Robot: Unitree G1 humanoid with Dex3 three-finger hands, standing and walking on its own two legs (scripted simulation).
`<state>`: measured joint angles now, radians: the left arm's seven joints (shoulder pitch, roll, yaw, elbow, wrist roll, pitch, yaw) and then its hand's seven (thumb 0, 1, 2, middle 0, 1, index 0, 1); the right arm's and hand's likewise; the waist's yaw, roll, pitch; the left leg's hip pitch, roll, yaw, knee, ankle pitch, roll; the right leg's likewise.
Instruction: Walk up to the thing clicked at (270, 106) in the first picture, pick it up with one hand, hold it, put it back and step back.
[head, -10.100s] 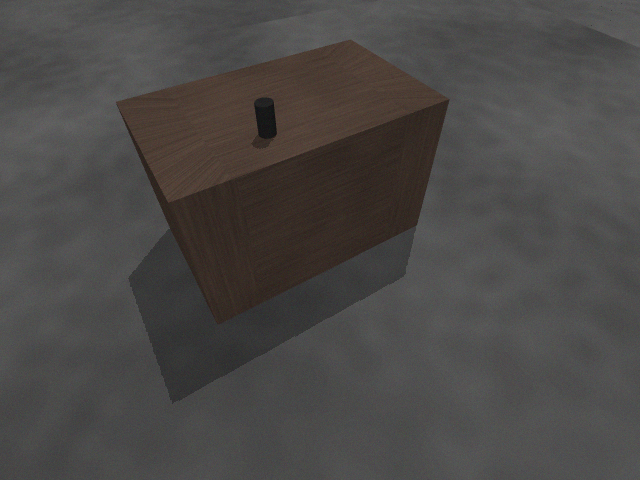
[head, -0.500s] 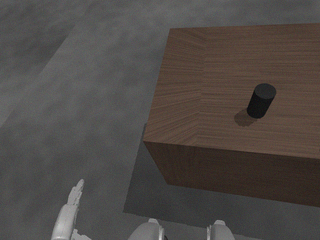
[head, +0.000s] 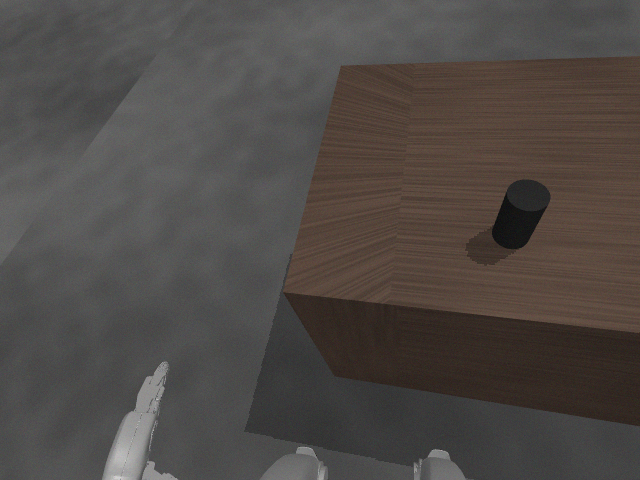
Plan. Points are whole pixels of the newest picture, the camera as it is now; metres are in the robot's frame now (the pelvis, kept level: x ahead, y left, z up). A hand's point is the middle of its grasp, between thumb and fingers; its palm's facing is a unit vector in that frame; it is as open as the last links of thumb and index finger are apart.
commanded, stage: go down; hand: right
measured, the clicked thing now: (518, 216) +0.50 -0.21 -0.06
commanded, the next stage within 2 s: approach in 0.78 s
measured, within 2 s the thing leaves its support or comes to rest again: neither
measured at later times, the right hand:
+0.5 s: hand out of the picture +0.41 -0.39 +0.08, palm faces +0.26 +0.97 +0.00, open 17.7 cm
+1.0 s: hand out of the picture +0.41 -0.39 +0.08, palm faces +0.26 +0.97 +0.02, open 17.7 cm
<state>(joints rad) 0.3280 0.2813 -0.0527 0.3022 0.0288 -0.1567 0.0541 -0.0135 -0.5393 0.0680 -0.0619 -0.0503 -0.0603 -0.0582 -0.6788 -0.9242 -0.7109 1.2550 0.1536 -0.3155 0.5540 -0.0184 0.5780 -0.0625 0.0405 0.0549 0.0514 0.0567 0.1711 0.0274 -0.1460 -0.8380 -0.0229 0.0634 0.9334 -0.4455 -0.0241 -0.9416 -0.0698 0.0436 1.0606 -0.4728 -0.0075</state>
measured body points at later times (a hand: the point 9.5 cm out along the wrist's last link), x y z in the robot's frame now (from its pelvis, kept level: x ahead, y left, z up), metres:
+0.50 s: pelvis -0.01 +0.00 +0.00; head +0.10 -0.06 +0.43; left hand +0.14 +0.26 -0.02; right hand +0.39 -0.44 +0.08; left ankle +0.00 +0.15 -0.67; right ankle +0.01 -0.10 -0.67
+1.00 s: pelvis +0.00 +0.00 +0.00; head +0.10 -0.06 +0.43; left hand +0.15 +0.26 -0.02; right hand +0.39 -0.44 +0.08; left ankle +0.00 +0.15 -0.67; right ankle +0.01 -0.10 -0.67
